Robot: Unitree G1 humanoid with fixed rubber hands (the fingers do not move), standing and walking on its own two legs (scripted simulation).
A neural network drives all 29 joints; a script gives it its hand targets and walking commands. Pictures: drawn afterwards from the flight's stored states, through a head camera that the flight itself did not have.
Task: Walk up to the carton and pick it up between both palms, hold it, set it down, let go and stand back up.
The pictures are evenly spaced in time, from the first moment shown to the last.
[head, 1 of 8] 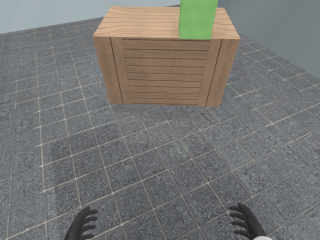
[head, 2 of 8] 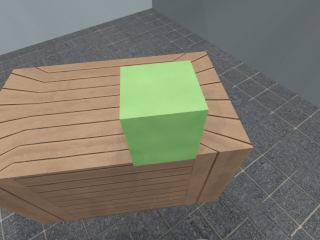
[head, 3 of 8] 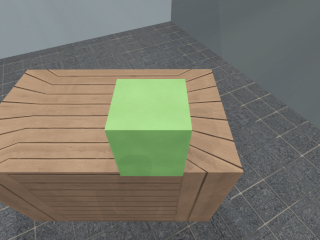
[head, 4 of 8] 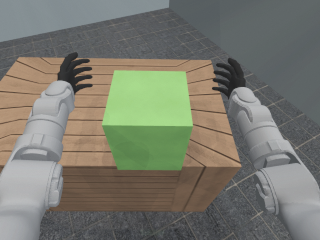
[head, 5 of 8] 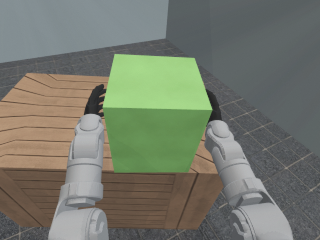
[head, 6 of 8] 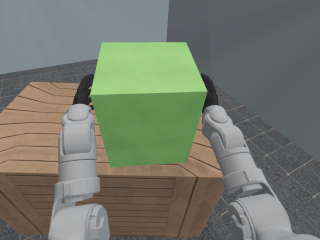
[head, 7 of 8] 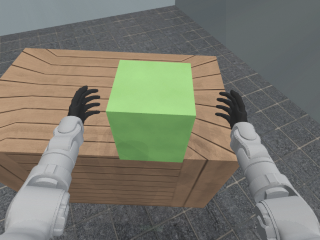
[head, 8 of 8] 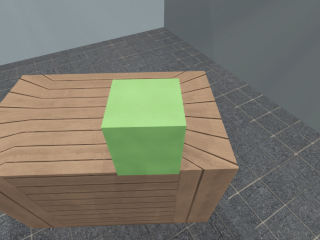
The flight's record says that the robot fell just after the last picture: no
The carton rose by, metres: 0.19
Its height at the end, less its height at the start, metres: +0.00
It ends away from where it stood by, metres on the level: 0.00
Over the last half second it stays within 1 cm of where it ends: yes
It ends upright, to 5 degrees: yes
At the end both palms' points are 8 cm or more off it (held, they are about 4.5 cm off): yes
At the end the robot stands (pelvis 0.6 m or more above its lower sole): yes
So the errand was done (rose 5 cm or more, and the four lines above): yes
